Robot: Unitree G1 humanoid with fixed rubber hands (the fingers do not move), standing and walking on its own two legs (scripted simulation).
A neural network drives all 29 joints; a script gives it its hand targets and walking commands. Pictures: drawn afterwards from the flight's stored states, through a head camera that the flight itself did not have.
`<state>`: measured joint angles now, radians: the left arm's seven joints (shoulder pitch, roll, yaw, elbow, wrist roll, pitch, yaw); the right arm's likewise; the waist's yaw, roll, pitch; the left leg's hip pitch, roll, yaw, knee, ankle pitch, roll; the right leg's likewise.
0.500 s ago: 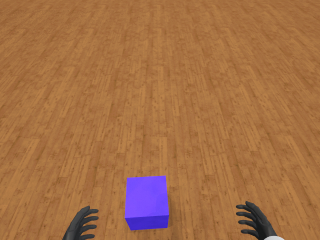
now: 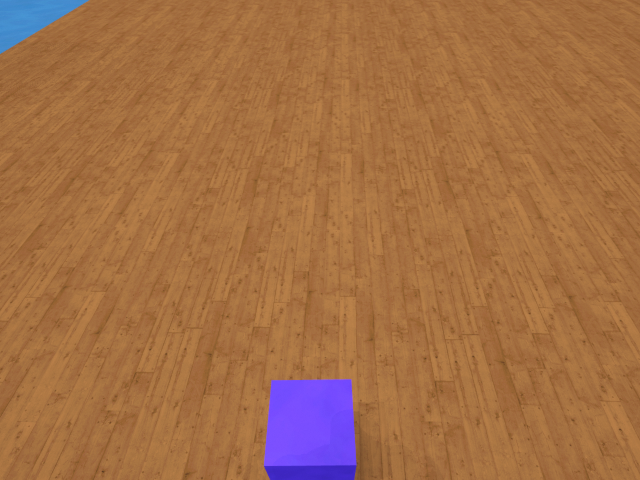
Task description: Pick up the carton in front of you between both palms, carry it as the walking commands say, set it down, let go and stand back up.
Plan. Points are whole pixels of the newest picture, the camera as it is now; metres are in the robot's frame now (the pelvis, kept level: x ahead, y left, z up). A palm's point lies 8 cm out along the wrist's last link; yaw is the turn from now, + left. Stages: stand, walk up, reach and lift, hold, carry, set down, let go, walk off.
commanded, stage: stand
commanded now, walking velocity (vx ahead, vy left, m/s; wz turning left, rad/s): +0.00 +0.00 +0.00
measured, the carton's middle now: (312, 436) +0.40 +0.06 -0.64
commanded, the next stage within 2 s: none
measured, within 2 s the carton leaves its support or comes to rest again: neither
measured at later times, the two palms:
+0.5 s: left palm out of the picture +0.03 +0.25 -0.12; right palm out of the picture +0.07 -0.26 -0.13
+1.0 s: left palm out of the picture -0.05 +0.23 -0.13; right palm out of the picture +0.02 -0.25 -0.13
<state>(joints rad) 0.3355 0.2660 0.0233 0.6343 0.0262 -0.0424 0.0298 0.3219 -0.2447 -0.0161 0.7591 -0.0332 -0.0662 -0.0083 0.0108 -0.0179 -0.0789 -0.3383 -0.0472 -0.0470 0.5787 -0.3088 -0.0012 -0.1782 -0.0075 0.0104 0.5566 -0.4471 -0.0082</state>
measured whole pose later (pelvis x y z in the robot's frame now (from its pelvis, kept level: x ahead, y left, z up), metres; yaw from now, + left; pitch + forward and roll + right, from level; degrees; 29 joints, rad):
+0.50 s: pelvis +0.01 +0.00 -0.01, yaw +2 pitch +3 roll +1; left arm 0.41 0.25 -0.01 0.73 0.01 0.01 0.05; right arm 0.32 -0.24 0.01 0.85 -0.02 0.00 -0.04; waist 0.02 -0.01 -0.07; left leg -0.35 -0.05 -0.09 0.66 -0.36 -0.01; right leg -0.15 0.00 -0.04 0.58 -0.48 -0.02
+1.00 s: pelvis -0.01 -0.01 +0.00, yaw +4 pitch +0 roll +0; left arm 0.44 0.22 -0.02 0.90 0.02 0.01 0.05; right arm 0.32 -0.21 0.02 0.99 -0.01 0.02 -0.04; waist 0.02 -0.01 -0.01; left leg -0.30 -0.05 -0.12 0.60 -0.30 -0.02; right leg -0.10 0.01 -0.06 0.53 -0.44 -0.03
